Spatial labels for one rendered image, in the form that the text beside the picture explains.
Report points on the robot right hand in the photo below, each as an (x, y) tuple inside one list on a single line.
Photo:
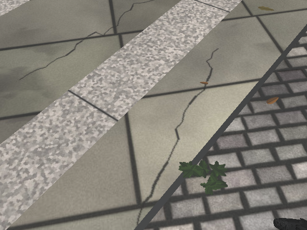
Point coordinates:
[(290, 223)]

